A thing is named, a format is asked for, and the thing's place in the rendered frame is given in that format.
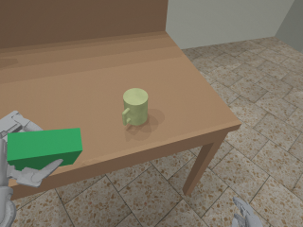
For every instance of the left robot hand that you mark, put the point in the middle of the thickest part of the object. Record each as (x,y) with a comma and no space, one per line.
(12,123)

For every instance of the table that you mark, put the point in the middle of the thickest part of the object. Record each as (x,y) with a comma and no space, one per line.
(66,64)

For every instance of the sponge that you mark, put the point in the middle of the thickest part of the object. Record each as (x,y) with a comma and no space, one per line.
(37,149)

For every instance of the right robot hand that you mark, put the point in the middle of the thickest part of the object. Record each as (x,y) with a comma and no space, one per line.
(248,218)

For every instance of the robot left forearm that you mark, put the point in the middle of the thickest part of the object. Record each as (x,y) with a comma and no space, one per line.
(8,209)

